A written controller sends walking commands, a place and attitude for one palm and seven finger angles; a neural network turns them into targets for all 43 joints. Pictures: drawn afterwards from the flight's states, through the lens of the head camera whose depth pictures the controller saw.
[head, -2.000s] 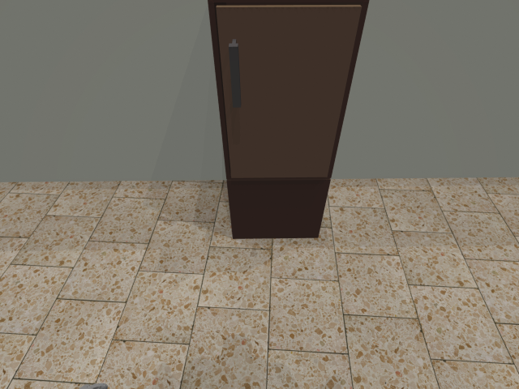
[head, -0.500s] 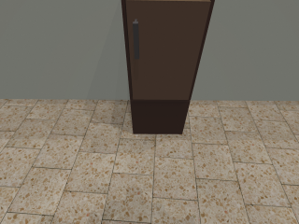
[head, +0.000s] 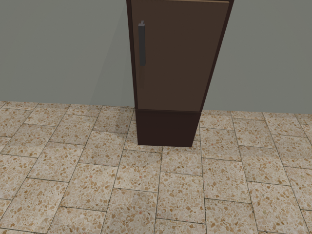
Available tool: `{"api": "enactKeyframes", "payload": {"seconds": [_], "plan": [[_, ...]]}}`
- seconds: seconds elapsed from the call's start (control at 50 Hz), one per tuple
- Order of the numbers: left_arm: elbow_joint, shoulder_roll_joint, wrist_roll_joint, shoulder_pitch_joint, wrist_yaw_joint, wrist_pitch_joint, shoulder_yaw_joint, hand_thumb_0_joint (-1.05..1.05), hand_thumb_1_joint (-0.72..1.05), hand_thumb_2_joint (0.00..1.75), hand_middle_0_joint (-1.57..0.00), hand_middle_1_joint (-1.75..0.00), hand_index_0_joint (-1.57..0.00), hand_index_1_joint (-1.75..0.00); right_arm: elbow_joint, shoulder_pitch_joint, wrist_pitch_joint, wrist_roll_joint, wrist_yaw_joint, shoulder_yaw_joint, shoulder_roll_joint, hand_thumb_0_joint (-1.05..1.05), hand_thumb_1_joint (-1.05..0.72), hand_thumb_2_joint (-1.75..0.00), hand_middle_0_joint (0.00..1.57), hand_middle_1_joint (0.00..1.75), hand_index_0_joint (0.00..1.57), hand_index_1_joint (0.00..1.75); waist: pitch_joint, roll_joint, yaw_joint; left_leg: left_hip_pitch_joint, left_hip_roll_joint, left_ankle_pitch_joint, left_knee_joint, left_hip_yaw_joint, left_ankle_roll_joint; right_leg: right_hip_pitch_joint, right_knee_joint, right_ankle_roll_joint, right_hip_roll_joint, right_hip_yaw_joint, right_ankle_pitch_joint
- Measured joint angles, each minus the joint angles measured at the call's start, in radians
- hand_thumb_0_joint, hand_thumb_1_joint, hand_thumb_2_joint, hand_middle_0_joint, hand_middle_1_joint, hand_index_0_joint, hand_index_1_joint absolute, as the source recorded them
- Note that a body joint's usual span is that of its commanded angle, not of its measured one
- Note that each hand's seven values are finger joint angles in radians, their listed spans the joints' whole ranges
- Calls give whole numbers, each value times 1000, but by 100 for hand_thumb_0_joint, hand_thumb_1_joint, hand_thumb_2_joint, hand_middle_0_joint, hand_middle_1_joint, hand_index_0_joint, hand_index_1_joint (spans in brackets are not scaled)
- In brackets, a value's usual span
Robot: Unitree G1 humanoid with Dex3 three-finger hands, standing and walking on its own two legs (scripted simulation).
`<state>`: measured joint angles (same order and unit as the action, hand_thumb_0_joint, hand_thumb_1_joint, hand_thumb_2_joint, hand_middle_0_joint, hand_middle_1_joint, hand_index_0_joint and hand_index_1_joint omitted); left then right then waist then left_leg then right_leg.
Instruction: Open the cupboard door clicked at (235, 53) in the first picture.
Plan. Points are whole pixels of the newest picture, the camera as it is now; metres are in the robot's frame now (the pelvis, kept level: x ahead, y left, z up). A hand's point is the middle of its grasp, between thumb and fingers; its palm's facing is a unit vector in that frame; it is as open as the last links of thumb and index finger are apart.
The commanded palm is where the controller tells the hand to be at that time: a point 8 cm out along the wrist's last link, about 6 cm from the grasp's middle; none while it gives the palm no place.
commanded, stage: take the last steps up to it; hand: left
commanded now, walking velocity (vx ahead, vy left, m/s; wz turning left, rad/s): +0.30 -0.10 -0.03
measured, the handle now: (142, 43) +0.83 +0.13 +0.09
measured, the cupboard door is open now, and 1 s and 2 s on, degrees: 0 0 0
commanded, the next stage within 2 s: come to a stop and stand still in 0.58 s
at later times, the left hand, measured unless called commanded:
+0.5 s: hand (98, 210) +0.22 +0.20 -0.16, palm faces +0.01 -0.99 -0.16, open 7.3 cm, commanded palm none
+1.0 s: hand (131, 170) +0.36 +0.12 -0.15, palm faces +0.04 -0.97 -0.25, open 7.2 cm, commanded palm none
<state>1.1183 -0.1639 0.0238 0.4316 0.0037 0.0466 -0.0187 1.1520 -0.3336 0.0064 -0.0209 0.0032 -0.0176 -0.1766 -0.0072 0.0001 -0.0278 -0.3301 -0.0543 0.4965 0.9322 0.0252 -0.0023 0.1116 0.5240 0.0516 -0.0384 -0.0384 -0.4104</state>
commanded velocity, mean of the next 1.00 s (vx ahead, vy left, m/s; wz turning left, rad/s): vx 0.06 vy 0.00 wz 0.00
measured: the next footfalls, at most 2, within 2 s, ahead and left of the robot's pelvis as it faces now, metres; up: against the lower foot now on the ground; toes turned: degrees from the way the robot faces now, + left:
left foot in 0.20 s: +0.19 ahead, +0.13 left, +0.00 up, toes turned +7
right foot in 0.70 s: +0.37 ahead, -0.17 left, +0.00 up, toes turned -11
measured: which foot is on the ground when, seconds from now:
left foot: up 0.00-0.18, down 0.20-0.70, up 0.72-1.00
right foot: down 0.00-0.20, up 0.22-0.68, down 0.70-1.00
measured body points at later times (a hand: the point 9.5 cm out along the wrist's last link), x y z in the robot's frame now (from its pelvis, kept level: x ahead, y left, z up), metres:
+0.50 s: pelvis +0.17 +0.02 +0.01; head +0.16 +0.04 +0.46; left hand +0.22 +0.25 -0.15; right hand +0.15 -0.21 -0.13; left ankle +0.15 +0.12 -0.73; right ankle +0.22 -0.13 -0.66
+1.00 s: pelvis +0.28 -0.06 +0.01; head +0.32 -0.08 +0.45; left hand +0.36 +0.17 -0.13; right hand +0.32 -0.30 -0.16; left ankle +0.27 +0.07 -0.65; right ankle +0.33 -0.16 -0.73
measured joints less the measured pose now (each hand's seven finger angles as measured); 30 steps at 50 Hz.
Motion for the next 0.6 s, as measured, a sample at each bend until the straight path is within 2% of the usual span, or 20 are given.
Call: {"api": "enactKeyframes", "payload": {"seconds": [0.04,0.08,0.14,0.18,0.2,0.22,0.28,0.3,0.34,0.46,0.54,0.6], "plan": [[12,18,4,37,10,5,-1,1,91,90,-20,-30,-20,-30,-10,25,-2,1,-2,-9,3,1,-91,-89,20,30,20,30,14,9,-13,-66,-4,7,69,29,-3,-36,-39,-1,4,6,4],[31,33,8,71,15,2,0,1,91,90,-20,-30,-20,-30,-32,61,-4,2,-6,-16,5,1,-91,-89,20,30,20,30,24,15,-19,-118,-12,-18,49,53,-3,-68,-73,-8,9,14,4],[63,48,9,108,15,-9,2,1,91,90,-20,-30,-20,-30,-75,125,-17,5,-11,-23,12,1,-91,-89,20,30,20,30,40,26,-20,-149,-19,-102,-81,78,-11,-112,-101,-23,15,25,-12],[82,53,3,125,11,-14,0,1,91,90,-20,-30,-20,-30,-104,158,-40,5,-8,-22,21,1,-91,-89,19,30,20,30,51,38,-11,-118,-7,-194,-211,100,-20,-127,-67,-35,25,31,-52],[88,57,-1,135,9,-16,-1,1,91,90,-20,-30,-20,-30,-118,169,-56,4,-5,-21,22,1,-91,-89,19,30,20,30,53,37,-6,-87,-5,-249,-275,108,-29,-114,-3,-34,26,34,-84],[95,59,-5,135,6,-21,-3,1,91,90,-20,-30,-20,-30,-126,180,-71,-1,0,-23,28,0,-91,-89,19,30,20,30,58,42,-1,-81,-6,-269,-258,119,-40,-70,121,-29,33,33,-108],[89,44,-4,95,2,-43,-12,1,91,90,-20,-30,-20,-30,-128,174,-85,-1,9,-20,50,0,-91,-89,20,30,20,30,51,58,1,-25,-6,-190,-232,156,-53,117,550,-11,43,45,-83],[80,34,1,71,1,-47,-18,1,91,90,-20,-30,-20,-30,-122,160,-83,-1,12,-18,57,0,-91,-89,20,30,20,30,42,60,3,3,-2,-183,-258,160,-52,174,630,-11,53,32,-44],[44,15,8,17,-4,-49,-29,1,91,90,-20,-30,-20,-30,-114,128,-88,8,33,-38,53,-1,-94,-89,20,30,20,30,26,59,7,55,6,-202,-328,159,-42,272,693,-20,80,9,28],[-76,-12,11,-126,-15,-40,-48,1,92,90,-20,-30,-19,-30,-65,31,-77,0,25,-32,31,-2,-95,-89,20,30,20,30,-4,54,9,177,22,-233,-493,151,-32,444,568,-60,152,-1,200],[-102,-28,9,-192,-19,-51,-56,1,93,90,-20,-30,-19,-30,-49,-25,-72,-4,20,-32,43,-1,-93,-89,20,30,20,30,4,47,36,242,20,-223,-549,151,-10,462,408,-76,174,-7,254],[-108,-32,3,-230,-24,-55,-56,1,93,90,-20,-30,-19,-30,-38,-57,-65,-10,17,-34,50,0,-92,-89,20,30,20,30,25,31,64,276,5,-195,-554,149,16,426,251,-72,171,-23,240]]}}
